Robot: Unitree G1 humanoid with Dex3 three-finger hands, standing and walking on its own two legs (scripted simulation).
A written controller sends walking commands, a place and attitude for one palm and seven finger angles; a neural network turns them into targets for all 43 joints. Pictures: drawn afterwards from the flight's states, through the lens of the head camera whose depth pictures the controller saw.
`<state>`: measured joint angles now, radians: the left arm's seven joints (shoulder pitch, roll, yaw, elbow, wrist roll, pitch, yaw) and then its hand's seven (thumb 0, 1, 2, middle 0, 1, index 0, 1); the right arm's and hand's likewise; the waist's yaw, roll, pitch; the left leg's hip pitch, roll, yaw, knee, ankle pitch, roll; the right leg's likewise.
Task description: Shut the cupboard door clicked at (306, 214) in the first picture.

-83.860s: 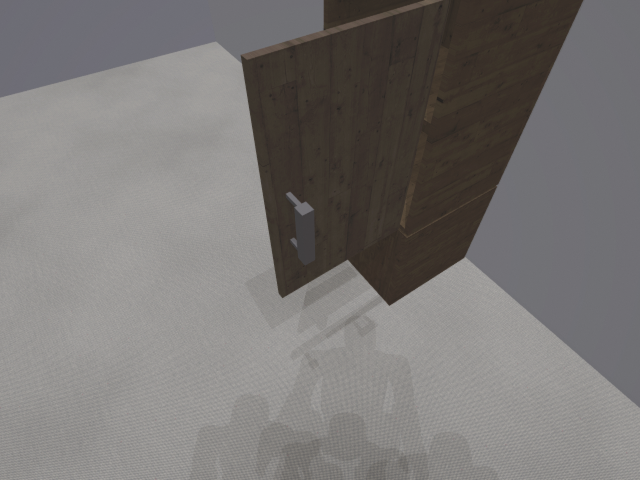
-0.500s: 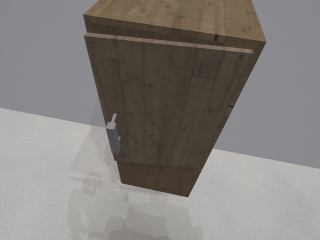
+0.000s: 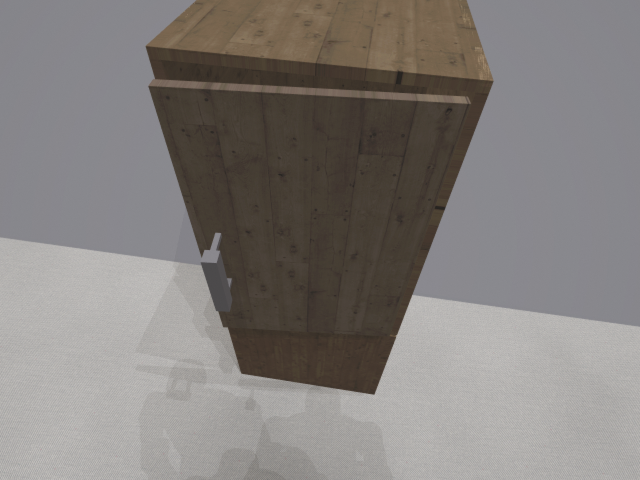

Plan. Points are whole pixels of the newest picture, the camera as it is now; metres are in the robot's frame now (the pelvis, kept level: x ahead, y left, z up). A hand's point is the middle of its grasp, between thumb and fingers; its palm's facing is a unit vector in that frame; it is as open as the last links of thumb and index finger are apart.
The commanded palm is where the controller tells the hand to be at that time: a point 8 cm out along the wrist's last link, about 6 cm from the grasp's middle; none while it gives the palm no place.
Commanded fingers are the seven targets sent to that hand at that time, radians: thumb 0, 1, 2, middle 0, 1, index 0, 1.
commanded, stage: look again from close up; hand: left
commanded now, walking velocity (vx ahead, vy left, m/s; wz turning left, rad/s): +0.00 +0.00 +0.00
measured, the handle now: (220, 272) +0.46 +0.21 -0.09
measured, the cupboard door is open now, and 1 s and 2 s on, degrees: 6 6 6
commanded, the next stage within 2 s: raise the hand and make a fist in 0.48 s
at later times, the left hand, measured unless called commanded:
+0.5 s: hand out of the picture +0.02 +0.19 -0.18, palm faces +0.00 -0.98 -0.20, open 7.3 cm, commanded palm none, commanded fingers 0.00 0.90 0.90 -0.20 -0.30 -0.20 -0.30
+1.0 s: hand out of the picture +0.14 +0.16 -0.10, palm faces +0.05 -1.00 +0.02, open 6.1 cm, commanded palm +0.12 +0.23 -0.08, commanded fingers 0.00 0.90 0.90 -0.58 -0.72 -0.58 -0.72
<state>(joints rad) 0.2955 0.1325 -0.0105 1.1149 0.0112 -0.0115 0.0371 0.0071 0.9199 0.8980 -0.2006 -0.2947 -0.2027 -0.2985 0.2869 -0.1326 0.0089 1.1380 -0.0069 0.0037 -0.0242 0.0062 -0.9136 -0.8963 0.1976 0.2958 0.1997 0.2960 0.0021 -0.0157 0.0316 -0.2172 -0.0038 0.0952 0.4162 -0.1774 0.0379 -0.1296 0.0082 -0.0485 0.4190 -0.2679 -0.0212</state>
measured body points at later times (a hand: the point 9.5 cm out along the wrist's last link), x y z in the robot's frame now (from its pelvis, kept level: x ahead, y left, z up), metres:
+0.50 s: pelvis +0.01 +0.02 +0.00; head +0.03 +0.01 +0.45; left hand +0.02 +0.24 -0.16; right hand +0.01 -0.20 -0.17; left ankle +0.03 +0.09 -0.74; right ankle -0.02 -0.10 -0.74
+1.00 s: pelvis -0.03 -0.03 -0.10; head +0.02 +0.00 +0.35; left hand +0.13 +0.22 -0.10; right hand +0.22 -0.27 -0.13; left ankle +0.03 +0.09 -0.74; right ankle -0.02 -0.11 -0.74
